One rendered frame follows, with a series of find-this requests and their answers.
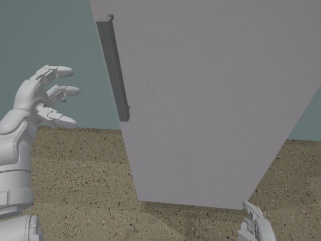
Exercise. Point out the robot left forearm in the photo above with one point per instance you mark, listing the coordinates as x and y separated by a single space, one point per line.
17 133

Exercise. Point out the right robot hand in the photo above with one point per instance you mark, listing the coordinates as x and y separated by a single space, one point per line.
260 230

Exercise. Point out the handle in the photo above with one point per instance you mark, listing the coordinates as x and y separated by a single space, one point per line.
109 46

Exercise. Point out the fridge door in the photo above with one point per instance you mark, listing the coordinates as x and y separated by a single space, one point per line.
215 87

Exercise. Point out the left robot hand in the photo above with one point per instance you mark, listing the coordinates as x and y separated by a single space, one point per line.
31 95

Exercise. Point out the robot left upper arm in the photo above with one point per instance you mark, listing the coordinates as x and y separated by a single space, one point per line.
23 228

